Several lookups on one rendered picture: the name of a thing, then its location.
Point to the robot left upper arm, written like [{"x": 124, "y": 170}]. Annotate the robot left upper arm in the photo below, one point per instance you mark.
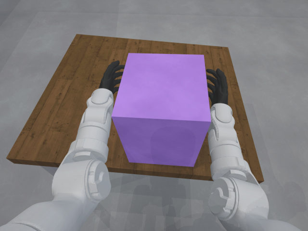
[{"x": 77, "y": 188}]

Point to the right robot forearm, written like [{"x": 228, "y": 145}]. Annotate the right robot forearm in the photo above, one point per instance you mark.
[{"x": 226, "y": 154}]

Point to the robot left hand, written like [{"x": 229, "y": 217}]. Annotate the robot left hand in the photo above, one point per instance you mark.
[{"x": 108, "y": 80}]

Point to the robot right hand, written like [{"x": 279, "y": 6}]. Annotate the robot right hand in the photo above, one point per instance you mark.
[{"x": 220, "y": 89}]

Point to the carton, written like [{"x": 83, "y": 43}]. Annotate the carton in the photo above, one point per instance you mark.
[{"x": 162, "y": 111}]

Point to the left robot forearm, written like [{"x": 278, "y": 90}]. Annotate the left robot forearm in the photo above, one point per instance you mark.
[{"x": 94, "y": 129}]

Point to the table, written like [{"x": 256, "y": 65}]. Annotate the table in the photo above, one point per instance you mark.
[{"x": 52, "y": 126}]

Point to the robot right upper arm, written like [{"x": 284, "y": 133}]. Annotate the robot right upper arm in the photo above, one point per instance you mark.
[{"x": 243, "y": 206}]

